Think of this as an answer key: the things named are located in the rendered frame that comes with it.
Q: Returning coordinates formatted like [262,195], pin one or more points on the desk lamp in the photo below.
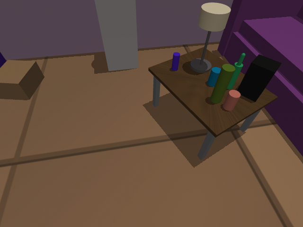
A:
[213,17]

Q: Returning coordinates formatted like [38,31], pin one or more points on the coffee table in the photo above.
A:
[192,90]

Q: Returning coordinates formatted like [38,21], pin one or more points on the sofa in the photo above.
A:
[274,29]

